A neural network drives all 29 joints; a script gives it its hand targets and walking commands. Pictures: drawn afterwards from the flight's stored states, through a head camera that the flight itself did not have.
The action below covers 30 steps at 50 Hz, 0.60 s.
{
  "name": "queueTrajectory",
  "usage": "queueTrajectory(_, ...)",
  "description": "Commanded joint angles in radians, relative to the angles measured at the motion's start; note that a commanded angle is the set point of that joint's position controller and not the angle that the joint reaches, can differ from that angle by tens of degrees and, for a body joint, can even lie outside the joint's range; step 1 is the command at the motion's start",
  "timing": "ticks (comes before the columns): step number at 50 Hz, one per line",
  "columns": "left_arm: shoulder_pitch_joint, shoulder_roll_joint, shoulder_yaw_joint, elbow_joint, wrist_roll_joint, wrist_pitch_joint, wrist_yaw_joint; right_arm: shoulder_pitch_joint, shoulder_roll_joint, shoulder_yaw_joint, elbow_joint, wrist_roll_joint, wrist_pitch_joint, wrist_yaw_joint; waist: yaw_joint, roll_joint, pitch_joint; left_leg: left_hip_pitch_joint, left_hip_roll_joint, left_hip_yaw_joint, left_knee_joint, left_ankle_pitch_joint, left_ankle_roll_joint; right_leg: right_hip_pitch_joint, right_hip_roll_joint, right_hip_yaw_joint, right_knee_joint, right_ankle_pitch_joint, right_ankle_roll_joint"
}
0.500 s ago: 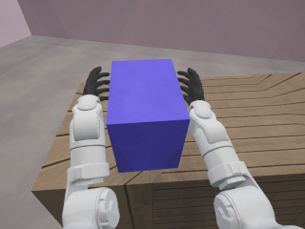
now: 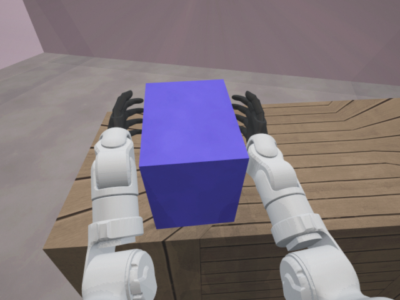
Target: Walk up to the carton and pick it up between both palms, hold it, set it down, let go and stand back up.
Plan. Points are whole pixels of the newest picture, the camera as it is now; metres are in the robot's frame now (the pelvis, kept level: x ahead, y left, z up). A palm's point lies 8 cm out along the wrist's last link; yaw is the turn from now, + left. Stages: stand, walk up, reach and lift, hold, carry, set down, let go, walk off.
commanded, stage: hold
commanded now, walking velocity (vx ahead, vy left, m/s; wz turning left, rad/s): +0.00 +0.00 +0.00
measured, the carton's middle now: (190, 153) +0.37 +0.01 +0.16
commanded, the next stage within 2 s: none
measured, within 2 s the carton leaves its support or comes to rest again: neither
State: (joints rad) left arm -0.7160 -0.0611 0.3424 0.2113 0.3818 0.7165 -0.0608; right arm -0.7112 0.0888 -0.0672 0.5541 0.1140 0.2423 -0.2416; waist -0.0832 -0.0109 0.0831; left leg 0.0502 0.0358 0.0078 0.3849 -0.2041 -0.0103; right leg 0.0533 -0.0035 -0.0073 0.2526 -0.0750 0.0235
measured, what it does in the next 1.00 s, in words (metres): stands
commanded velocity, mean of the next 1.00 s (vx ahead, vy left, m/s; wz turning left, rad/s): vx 0.00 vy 0.00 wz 0.00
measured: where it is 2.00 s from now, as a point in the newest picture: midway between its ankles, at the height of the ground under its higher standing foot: outside the picture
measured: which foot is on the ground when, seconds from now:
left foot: down 0.00-1.00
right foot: down 0.00-1.00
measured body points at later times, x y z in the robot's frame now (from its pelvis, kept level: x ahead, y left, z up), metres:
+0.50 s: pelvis +0.01 +0.00 +0.00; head -0.04 +0.02 +0.45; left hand +0.39 +0.14 +0.22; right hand +0.38 -0.11 +0.21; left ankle +0.03 +0.12 -0.74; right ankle +0.06 -0.14 -0.74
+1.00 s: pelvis +0.01 +0.00 +0.00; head -0.04 +0.01 +0.45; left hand +0.39 +0.14 +0.22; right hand +0.38 -0.12 +0.20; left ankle +0.03 +0.12 -0.74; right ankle +0.06 -0.14 -0.74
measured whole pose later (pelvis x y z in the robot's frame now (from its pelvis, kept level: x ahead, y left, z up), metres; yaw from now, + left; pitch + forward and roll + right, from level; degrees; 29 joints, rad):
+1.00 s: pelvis +0.01 +0.00 +0.00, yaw +0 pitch -13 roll -1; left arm -0.69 -0.07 0.32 0.14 0.39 0.71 -0.08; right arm -0.68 0.11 -0.08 0.51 0.11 0.20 -0.23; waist -0.08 -0.01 0.13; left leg 0.06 0.04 0.01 0.38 -0.21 -0.01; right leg 0.07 0.00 -0.01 0.25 -0.08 0.02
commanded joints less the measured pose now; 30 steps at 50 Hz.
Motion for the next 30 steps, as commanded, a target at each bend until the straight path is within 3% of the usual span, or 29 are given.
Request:
queueTrajectory(1,-0.519,-0.527,-0.299,0.003,-0.012,-0.037,-0.137,-0.658,0.486,0.278,-0.223,0.011,-0.062,0.126,0.022,-0.013,-0.221,-0.160,-0.065,0.054,-0.202,-0.042,0.055,0.176,0.049,-0.109,-0.012,-0.127,0.005)
queueTrajectory(2,-0.510,-0.498,-0.276,0.052,0.005,-0.033,-0.141,-0.643,0.475,0.263,-0.179,-0.006,-0.055,0.124,0.003,-0.040,-0.171,-0.153,-0.063,0.058,-0.210,-0.088,0.066,0.169,0.047,-0.102,-0.026,-0.172,0.008)
queueTrajectory(4,-0.474,-0.528,-0.313,0.001,-0.009,-0.033,-0.141,-0.608,0.462,0.290,-0.203,0.014,-0.058,0.125,0.007,-0.006,-0.220,-0.126,-0.061,0.053,-0.197,0.000,0.045,0.176,0.056,-0.115,-0.016,-0.102,0.005)
queueTrajectory(5,-0.495,-0.533,-0.318,0.007,-0.016,-0.035,-0.139,-0.647,0.482,0.306,-0.239,0.021,-0.061,0.124,0.015,-0.024,-0.212,-0.144,-0.068,0.060,-0.190,-0.028,0.051,0.169,0.049,-0.108,-0.023,-0.128,0.007)
queueTrajectory(6,-0.511,-0.529,-0.319,-0.016,-0.014,-0.043,-0.136,-0.640,0.492,0.299,-0.203,0.022,-0.068,0.129,0.024,-0.003,-0.247,-0.116,-0.059,0.058,-0.190,0.001,0.046,0.176,0.054,-0.111,-0.006,-0.109,0.003)
queueTrajectory(7,-0.466,-0.518,-0.310,-0.001,-0.012,-0.042,-0.136,-0.606,0.477,0.307,-0.199,0.019,-0.065,0.119,0.022,-0.027,-0.224,-0.130,-0.063,0.056,-0.191,0.009,0.048,0.177,0.053,-0.113,-0.022,-0.090,0.005)
queueTrajectory(8,-0.468,-0.550,-0.365,-0.107,-0.045,-0.043,-0.133,-0.630,0.498,0.369,-0.314,0.044,-0.085,0.115,0.019,-0.039,-0.353,-0.061,-0.060,0.051,-0.154,0.148,0.037,0.219,0.062,-0.116,0.000,0.037,0.010)
queueTrajectory(10,-0.425,-0.539,-0.352,-0.014,-0.040,-0.040,-0.126,-0.608,0.468,0.359,-0.263,0.046,-0.068,0.099,0.010,-0.022,-0.271,-0.051,-0.068,0.042,-0.157,0.145,0.032,0.194,0.064,-0.116,-0.021,0.013,0.009)
queueTrajectory(11,-0.471,-0.556,-0.404,-0.079,-0.056,-0.054,-0.126,-0.635,0.499,0.369,-0.297,0.037,-0.084,0.101,0.002,0.008,-0.334,-0.043,-0.060,0.053,-0.143,0.187,0.022,0.197,0.062,-0.112,-0.009,0.052,0.008)
queueTrajectory(12,-0.469,-0.570,-0.422,-0.106,-0.065,-0.059,-0.119,-0.557,0.482,0.375,-0.239,0.048,-0.074,0.096,-0.020,0.010,-0.336,-0.020,-0.065,0.036,-0.128,0.221,0.008,0.210,0.070,-0.117,-0.009,0.071,-0.001)
queueTrajectory(13,-0.453,-0.575,-0.457,-0.135,-0.083,-0.057,-0.119,-0.588,0.493,0.393,-0.299,0.070,-0.082,0.092,-0.021,0.028,-0.348,0.004,-0.060,0.037,-0.123,0.269,-0.002,0.198,0.072,-0.116,-0.014,0.098,0.002)
queueTrajectory(14,-0.447,-0.571,-0.418,-0.100,-0.056,-0.047,-0.119,-0.580,0.464,0.381,-0.282,0.062,-0.068,0.093,-0.021,0.018,-0.329,0.004,-0.069,0.032,-0.124,0.244,0.004,0.195,0.072,-0.113,-0.017,0.079,0.005)
queueTrajectory(15,-0.372,-0.571,-0.429,-0.084,-0.059,-0.032,-0.126,-0.579,0.456,0.397,-0.311,0.087,-0.066,0.088,-0.007,0.001,-0.312,0.006,-0.069,0.037,-0.114,0.301,0.003,0.213,0.076,-0.114,-0.013,0.124,0.008)
queueTrajectory(17,-0.367,-0.579,-0.454,-0.163,-0.077,-0.030,-0.132,-0.556,0.452,0.426,-0.359,0.100,-0.074,0.079,-0.037,0.009,-0.374,0.060,-0.068,0.028,-0.089,0.415,-0.004,0.243,0.083,-0.114,0.004,0.239,0.005)
queueTrajectory(18,-0.393,-0.569,-0.458,-0.179,-0.078,-0.036,-0.130,-0.538,0.456,0.428,-0.319,0.103,-0.057,0.077,-0.033,0.010,-0.376,0.073,-0.067,0.020,-0.081,0.432,-0.006,0.239,0.083,-0.110,0.000,0.220,0.006)
queueTrajectory(19,-0.375,-0.583,-0.465,-0.197,-0.087,-0.033,-0.123,-0.546,0.467,0.443,-0.357,0.109,-0.068,0.068,-0.014,0.003,-0.403,0.065,-0.067,0.031,-0.083,0.457,-0.014,0.247,0.080,-0.121,0.005,0.273,0.014)
queueTrajectory(20,-0.386,-0.586,-0.510,-0.235,-0.100,-0.039,-0.122,-0.547,0.478,0.469,-0.386,0.117,-0.063,0.064,-0.038,0.011,-0.442,0.076,-0.073,0.037,-0.063,0.480,-0.013,0.257,0.080,-0.106,0.004,0.317,0.015)
queueTrajectory(21,-0.395,-0.571,-0.493,-0.241,-0.097,-0.033,-0.122,-0.536,0.453,0.455,-0.361,0.128,-0.055,0.061,-0.030,0.009,-0.412,0.079,-0.077,0.025,-0.061,0.486,-0.020,0.247,0.085,-0.112,0.014,0.295,0.019)
queueTrajectory(22,-0.360,-0.595,-0.537,-0.276,-0.107,-0.025,-0.122,-0.544,0.460,0.476,-0.434,0.141,-0.067,0.052,-0.047,0.036,-0.462,0.112,-0.072,0.029,-0.047,0.534,-0.033,0.263,0.087,-0.110,0.015,0.348,0.019)
queueTrajectory(23,-0.413,-0.573,-0.509,-0.266,-0.098,-0.029,-0.119,-0.530,0.460,0.455,-0.379,0.131,-0.056,0.055,-0.033,0.025,-0.420,0.073,-0.072,0.022,-0.049,0.468,-0.026,0.259,0.076,-0.104,0.014,0.303,0.015)
queueTrajectory(25,-0.406,-0.568,-0.477,-0.218,-0.081,-0.020,-0.128,-0.499,0.438,0.401,-0.306,0.097,-0.037,0.062,-0.055,0.025,-0.340,0.022,-0.072,0.026,-0.101,0.311,-0.023,0.229,0.074,-0.110,-0.011,0.139,0.009)
queueTrajectory(27,-0.395,-0.531,-0.378,-0.114,-0.025,0.001,-0.141,-0.505,0.417,0.323,-0.235,0.054,-0.017,0.083,-0.038,0.001,-0.181,-0.065,-0.056,0.026,-0.166,0.101,0.004,0.190,0.062,-0.111,-0.034,-0.054,0.003)
queueTrajectory(28,-0.423,-0.534,-0.390,-0.159,-0.035,-0.006,-0.146,-0.506,0.433,0.323,-0.249,0.051,-0.027,0.091,-0.039,0.001,-0.219,-0.064,-0.057,0.034,-0.176,0.101,0.003,0.203,0.062,-0.111,-0.025,-0.039,-0.002)
queueTrajectory(29,-0.409,-0.521,-0.364,-0.111,-0.011,-0.004,-0.145,-0.541,0.430,0.314,-0.239,0.050,-0.031,0.102,-0.011,-0.006,-0.184,-0.093,-0.055,0.042,-0.179,0.064,0.017,0.201,0.056,-0.106,-0.028,-0.064,-0.004)
queueTrajectory(30,-0.433,-0.525,-0.352,-0.112,-0.014,0.003,-0.147,-0.534,0.432,0.291,-0.218,0.039,-0.030,0.107,-0.035,0.014,-0.181,-0.103,-0.057,0.035,-0.192,0.027,0.019,0.200,0.053,-0.109,-0.022,-0.081,-0.008)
